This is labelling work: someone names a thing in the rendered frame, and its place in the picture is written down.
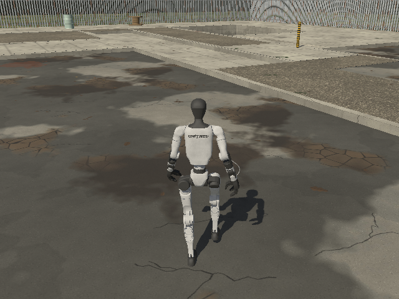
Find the robot right upper arm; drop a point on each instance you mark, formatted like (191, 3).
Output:
(221, 140)

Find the robot right forearm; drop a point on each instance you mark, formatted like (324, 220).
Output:
(229, 168)

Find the robot left upper arm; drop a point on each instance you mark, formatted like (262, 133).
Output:
(179, 131)

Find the right robot thigh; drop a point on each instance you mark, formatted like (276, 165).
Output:
(214, 182)

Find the left robot hand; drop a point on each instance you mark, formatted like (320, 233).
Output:
(175, 172)

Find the right robot hand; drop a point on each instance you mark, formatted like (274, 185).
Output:
(235, 186)

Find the robot right shin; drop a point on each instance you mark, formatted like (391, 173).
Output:
(215, 215)

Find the robot left forearm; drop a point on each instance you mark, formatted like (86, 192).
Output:
(171, 163)

